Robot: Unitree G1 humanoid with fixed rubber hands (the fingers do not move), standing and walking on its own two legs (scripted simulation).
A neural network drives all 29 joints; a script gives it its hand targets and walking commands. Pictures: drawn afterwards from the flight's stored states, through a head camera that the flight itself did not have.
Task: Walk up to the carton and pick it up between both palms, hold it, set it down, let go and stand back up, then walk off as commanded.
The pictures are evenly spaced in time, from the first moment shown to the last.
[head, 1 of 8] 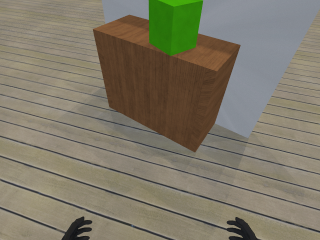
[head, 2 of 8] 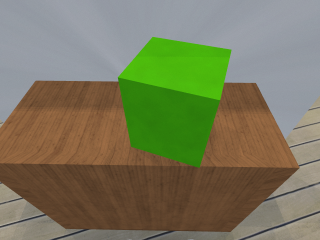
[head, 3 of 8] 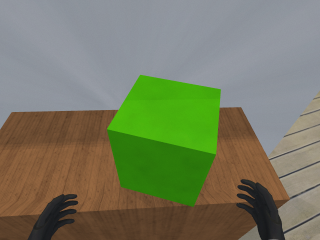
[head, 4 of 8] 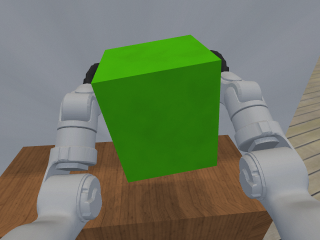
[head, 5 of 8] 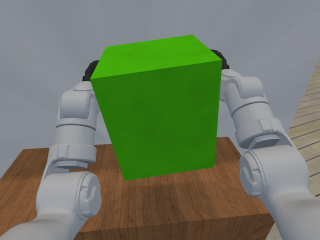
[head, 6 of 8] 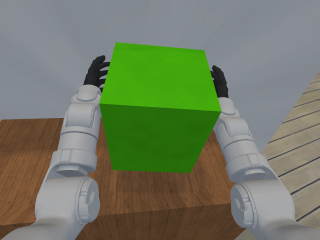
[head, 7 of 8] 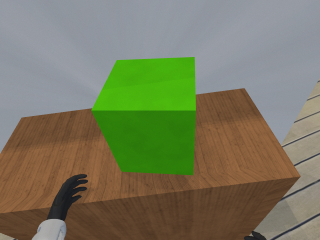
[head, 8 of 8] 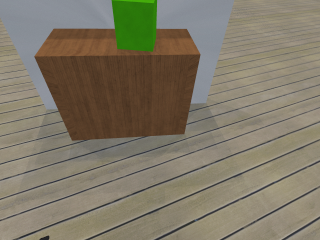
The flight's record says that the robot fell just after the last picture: no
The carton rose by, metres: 0.21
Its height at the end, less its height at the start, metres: +0.00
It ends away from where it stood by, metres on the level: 0.04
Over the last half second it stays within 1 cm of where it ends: yes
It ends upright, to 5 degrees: yes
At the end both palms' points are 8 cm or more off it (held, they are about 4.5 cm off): yes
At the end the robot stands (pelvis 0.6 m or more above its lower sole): yes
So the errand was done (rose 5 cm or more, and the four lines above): yes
